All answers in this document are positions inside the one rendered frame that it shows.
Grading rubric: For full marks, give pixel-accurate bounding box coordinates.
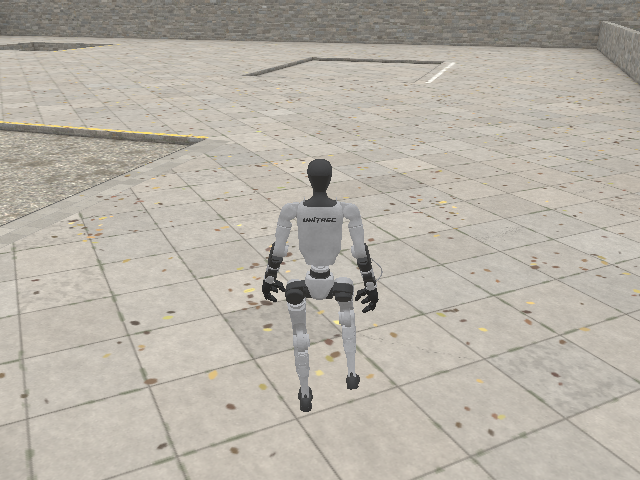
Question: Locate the robot right upper arm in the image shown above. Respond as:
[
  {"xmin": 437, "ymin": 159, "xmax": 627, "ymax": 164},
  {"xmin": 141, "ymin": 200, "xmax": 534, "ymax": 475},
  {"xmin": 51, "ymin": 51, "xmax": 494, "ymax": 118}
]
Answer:
[{"xmin": 341, "ymin": 202, "xmax": 367, "ymax": 259}]

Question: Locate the robot left foot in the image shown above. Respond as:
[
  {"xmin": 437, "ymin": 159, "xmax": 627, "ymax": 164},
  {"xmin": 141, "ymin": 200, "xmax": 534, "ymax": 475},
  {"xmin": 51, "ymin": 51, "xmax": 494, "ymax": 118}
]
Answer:
[{"xmin": 298, "ymin": 387, "xmax": 313, "ymax": 412}]

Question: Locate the robot left upper arm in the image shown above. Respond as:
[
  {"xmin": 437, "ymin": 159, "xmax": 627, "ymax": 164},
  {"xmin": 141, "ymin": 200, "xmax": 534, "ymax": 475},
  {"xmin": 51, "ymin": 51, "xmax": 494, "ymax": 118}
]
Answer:
[{"xmin": 272, "ymin": 202, "xmax": 299, "ymax": 258}]

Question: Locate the humanoid robot torso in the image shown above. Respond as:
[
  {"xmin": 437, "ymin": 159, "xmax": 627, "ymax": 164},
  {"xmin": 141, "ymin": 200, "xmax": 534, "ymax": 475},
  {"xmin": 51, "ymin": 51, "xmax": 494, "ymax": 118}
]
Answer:
[{"xmin": 296, "ymin": 197, "xmax": 344, "ymax": 300}]

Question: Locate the robot left hand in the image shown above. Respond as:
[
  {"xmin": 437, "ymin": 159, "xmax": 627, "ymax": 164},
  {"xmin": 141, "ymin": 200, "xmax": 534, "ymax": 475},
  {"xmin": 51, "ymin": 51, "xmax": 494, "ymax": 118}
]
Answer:
[{"xmin": 262, "ymin": 280, "xmax": 285, "ymax": 302}]

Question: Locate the robot right hand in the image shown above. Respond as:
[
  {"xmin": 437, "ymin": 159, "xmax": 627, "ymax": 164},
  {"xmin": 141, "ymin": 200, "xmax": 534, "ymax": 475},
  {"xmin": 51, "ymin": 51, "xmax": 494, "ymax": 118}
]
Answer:
[{"xmin": 355, "ymin": 287, "xmax": 379, "ymax": 313}]

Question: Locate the right robot forearm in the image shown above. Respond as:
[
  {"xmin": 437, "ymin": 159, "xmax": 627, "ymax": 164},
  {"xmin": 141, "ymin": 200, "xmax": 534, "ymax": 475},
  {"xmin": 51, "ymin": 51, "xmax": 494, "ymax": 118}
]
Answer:
[{"xmin": 357, "ymin": 243, "xmax": 377, "ymax": 291}]

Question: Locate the left robot forearm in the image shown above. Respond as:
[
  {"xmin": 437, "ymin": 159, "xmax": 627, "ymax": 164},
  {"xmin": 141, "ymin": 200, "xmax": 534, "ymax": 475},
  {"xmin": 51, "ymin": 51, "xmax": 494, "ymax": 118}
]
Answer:
[{"xmin": 264, "ymin": 242, "xmax": 283, "ymax": 284}]

